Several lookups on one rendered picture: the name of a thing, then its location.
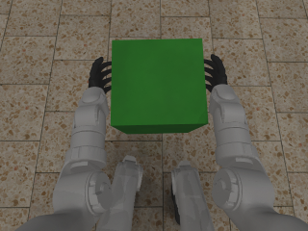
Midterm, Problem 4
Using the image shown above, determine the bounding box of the robot left shin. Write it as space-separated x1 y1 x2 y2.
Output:
114 155 137 175

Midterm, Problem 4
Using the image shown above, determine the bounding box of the robot right forearm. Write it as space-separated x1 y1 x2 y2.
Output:
208 84 275 200

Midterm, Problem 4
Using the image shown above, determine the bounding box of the robot left forearm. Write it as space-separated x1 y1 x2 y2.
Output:
52 87 110 207

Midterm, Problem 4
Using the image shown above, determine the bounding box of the right robot hand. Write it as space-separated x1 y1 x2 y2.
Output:
203 54 228 92

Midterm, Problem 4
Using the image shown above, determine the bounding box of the right robot upper arm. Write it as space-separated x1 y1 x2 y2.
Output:
211 166 308 231

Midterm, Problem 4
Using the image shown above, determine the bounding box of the left robot thigh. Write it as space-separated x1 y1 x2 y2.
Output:
95 160 143 231

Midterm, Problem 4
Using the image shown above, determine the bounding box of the left robot hand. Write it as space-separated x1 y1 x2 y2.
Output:
89 57 112 94

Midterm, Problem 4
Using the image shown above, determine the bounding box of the left robot upper arm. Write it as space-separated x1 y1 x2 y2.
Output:
14 169 114 231

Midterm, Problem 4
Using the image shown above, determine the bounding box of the carton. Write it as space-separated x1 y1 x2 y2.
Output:
111 38 209 135

